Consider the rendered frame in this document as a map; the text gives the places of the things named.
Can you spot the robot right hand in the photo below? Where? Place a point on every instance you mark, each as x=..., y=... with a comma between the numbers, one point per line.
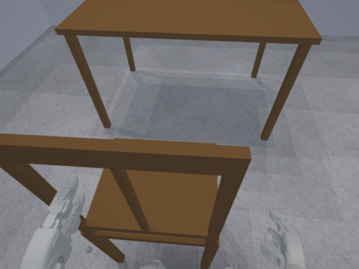
x=283, y=250

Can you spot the robot left hand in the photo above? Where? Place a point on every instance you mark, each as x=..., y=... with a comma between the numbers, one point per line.
x=52, y=239

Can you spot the table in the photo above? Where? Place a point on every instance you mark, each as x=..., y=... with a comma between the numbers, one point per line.
x=256, y=21

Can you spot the chair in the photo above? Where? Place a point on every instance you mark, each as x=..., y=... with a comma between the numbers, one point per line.
x=149, y=191

